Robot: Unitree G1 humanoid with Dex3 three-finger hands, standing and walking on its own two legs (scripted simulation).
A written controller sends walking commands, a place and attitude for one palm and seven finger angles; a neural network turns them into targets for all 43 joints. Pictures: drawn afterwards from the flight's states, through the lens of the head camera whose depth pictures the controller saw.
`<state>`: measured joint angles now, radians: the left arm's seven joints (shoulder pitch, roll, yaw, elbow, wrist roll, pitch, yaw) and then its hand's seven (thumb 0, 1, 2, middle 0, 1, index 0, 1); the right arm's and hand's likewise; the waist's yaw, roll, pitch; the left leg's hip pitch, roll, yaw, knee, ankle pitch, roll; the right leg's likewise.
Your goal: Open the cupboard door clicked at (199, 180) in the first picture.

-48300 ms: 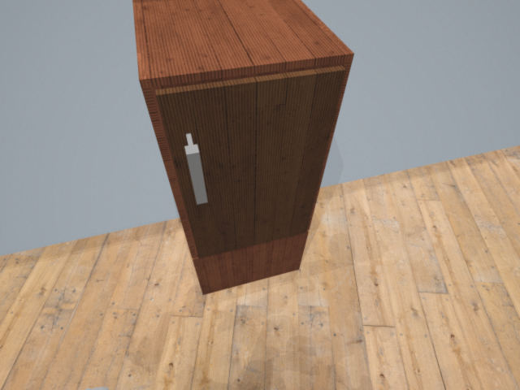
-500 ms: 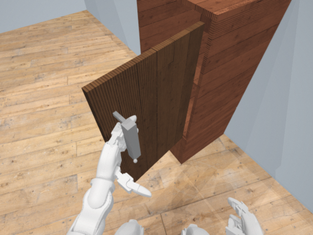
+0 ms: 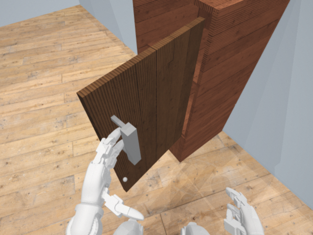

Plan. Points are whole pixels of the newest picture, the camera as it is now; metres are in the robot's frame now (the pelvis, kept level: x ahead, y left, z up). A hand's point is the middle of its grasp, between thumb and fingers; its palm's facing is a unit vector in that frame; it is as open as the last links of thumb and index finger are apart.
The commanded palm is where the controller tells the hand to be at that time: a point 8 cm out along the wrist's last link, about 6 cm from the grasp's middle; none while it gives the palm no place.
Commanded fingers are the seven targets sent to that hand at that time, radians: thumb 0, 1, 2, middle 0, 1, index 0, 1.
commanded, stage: slide the hand sideways off the handle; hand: left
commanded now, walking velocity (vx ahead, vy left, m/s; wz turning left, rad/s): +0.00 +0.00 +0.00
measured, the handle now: (125, 140) +0.33 +0.10 +0.06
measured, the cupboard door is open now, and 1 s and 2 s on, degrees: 100 100 100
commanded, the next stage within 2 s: draw the hand back to the body in 0.52 s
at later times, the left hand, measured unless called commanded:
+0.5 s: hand (98, 205) +0.18 +0.13 +0.06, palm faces -0.03 -1.00 -0.02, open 16.3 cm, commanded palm +0.16 +0.19 +0.06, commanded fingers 0.00 -0.50 0.30 -0.15 -0.30 -0.15 -0.30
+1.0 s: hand (71, 198) +0.18 +0.17 +0.10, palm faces -0.03 -1.00 -0.06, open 16.3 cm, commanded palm +0.16 +0.23 +0.12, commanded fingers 0.00 -0.50 0.30 -0.15 -0.30 -0.15 -0.30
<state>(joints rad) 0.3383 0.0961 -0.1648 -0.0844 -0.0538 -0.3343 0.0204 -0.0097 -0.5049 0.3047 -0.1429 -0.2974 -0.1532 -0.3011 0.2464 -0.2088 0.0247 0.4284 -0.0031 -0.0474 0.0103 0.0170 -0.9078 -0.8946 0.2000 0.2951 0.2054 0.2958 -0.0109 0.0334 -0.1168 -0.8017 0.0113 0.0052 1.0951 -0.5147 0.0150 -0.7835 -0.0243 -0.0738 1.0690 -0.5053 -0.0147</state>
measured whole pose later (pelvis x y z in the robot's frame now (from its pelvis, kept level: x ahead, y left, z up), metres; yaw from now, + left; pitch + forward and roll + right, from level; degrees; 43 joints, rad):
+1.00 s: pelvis +0.00 +0.00 +0.01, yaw +0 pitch +9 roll -3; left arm 0.60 0.25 0.12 -0.32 -0.27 -0.24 -0.21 -0.01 -0.50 0.30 -0.15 -0.30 -0.15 -0.30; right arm 0.30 -0.23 0.03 0.42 0.05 -0.09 -0.06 0.02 -0.91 -0.89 0.20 0.30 0.21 0.30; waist 0.00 0.06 -0.14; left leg -0.70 0.03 -0.02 1.04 -0.50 0.01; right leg -0.66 0.00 -0.10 0.98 -0.48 -0.02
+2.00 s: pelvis +0.03 +0.00 +0.08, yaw -1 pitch -4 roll +0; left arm 0.47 0.33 0.34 -0.38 -0.07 -0.06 0.11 0.01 0.82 0.87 -0.20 -0.30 -0.20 -0.30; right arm 0.19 -0.24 0.02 0.63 0.01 -0.10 -0.07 0.02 -0.91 -0.89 0.20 0.30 0.21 0.30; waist 0.07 0.07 0.01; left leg -0.09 0.01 0.03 0.42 -0.27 0.01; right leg -0.08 0.00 -0.05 0.40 -0.25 -0.01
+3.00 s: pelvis -0.06 +0.02 +0.06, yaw -1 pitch -1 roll -1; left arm 0.53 0.40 0.44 -0.49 -0.01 -0.20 0.15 0.02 0.88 0.90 -0.21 -0.30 -0.21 -0.30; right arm 0.21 -0.21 0.00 0.55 0.01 -0.06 -0.09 0.02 -0.91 -0.89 0.20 0.30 0.21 0.30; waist 0.01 0.00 0.05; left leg -0.38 0.00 0.05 0.61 -0.22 0.05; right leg -0.37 -0.01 -0.02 0.58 -0.18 0.02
